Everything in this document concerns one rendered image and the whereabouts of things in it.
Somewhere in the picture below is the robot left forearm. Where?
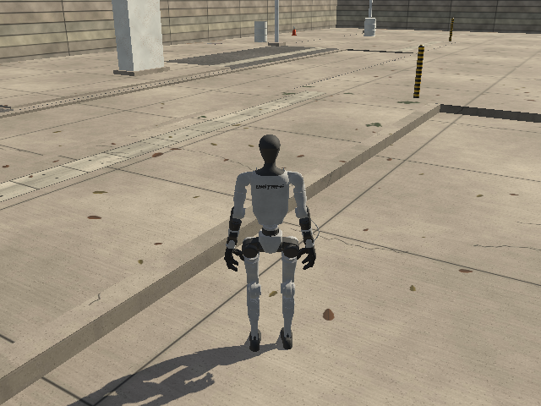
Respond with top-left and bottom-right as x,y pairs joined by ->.
226,207 -> 242,249

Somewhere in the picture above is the right robot upper arm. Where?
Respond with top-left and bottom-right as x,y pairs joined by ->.
287,171 -> 308,218

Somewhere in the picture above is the humanoid robot torso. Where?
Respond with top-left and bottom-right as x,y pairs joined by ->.
250,168 -> 290,254

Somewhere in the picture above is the left robot upper arm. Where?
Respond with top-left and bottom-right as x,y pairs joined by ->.
232,172 -> 252,219

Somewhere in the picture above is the robot right hand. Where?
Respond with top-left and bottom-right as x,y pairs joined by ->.
297,246 -> 316,270

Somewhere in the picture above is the robot right forearm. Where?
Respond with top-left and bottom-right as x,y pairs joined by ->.
299,206 -> 314,248

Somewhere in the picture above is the right robot shin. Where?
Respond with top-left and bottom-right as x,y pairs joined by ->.
282,283 -> 295,337

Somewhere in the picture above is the robot left hand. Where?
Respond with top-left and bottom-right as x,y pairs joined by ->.
224,248 -> 244,272

